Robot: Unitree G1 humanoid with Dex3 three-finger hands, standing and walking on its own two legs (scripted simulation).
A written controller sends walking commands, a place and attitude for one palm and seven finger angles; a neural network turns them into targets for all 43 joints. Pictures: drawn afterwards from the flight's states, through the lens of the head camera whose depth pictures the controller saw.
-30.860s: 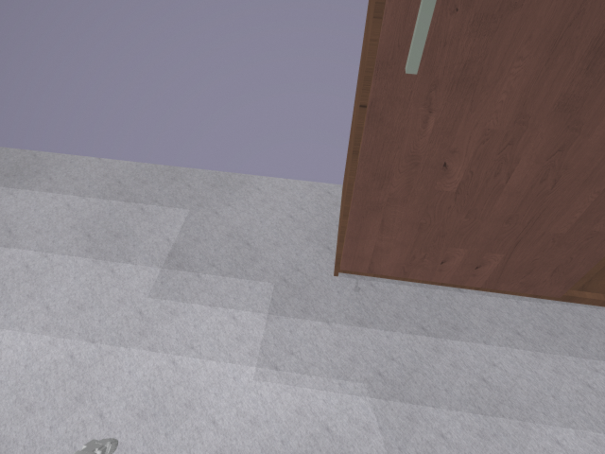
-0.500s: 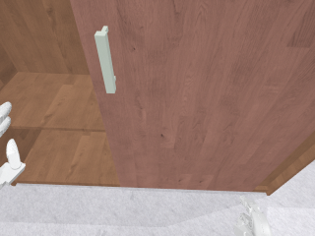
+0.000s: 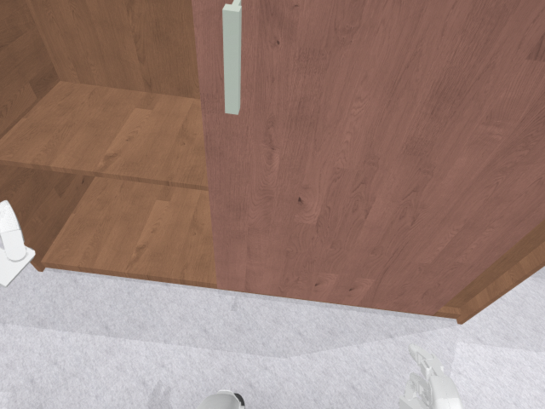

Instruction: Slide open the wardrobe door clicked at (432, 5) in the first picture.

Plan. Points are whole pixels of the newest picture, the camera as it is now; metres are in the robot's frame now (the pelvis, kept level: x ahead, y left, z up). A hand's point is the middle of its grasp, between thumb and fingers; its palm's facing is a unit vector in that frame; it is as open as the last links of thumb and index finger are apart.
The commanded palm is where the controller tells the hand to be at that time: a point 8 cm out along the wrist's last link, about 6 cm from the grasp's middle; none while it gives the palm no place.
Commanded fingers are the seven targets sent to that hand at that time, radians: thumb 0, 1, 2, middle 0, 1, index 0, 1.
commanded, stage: step back with the hand held close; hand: left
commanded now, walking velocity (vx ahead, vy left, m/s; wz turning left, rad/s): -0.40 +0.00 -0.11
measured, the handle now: (234, 59) +0.60 +0.12 +0.21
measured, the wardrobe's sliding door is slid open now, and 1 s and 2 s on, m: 0.69 0.69 0.69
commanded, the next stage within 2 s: stop stepping back and stand still in 0.10 s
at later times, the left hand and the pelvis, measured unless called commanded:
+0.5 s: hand out of the picture +0.16 +0.27 +0.18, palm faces +0.26 -0.86 -0.45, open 7.4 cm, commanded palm +0.10 +0.32 +0.19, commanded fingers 0.00 0.90 0.90 -0.20 -0.30 -0.20 -0.30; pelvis -0.07 +0.04 +0.02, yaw -7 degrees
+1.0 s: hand out of the picture +0.18 +0.31 +0.19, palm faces +0.30 -0.82 -0.49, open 7.4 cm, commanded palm +0.12 +0.34 +0.19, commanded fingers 0.00 0.90 0.90 -0.20 -0.30 -0.20 -0.30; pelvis -0.06 +0.06 +0.02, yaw -8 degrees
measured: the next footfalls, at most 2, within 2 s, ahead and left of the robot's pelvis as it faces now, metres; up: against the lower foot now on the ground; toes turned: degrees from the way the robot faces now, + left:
right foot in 0.12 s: -0.05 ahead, -0.14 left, +0.00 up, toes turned -3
left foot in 0.28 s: +0.05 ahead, +0.09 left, +0.00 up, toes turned -4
